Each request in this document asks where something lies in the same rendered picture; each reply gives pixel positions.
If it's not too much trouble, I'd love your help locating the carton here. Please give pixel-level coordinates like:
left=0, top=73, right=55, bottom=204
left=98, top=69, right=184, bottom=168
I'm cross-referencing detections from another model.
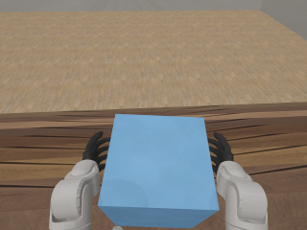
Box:
left=98, top=114, right=220, bottom=229

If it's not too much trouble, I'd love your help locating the right robot hand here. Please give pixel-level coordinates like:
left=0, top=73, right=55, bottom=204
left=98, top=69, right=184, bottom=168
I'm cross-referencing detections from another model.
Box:
left=207, top=131, right=234, bottom=174

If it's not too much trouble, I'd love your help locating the robot left forearm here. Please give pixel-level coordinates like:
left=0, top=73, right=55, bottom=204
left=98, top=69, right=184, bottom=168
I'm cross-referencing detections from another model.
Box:
left=49, top=159, right=101, bottom=230

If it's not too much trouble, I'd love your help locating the left robot hand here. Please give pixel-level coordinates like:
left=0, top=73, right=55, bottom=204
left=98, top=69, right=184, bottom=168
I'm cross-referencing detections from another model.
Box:
left=82, top=131, right=111, bottom=172

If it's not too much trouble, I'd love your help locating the robot right forearm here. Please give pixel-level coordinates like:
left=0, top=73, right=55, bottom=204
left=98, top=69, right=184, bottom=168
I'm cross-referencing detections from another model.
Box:
left=216, top=161, right=269, bottom=230

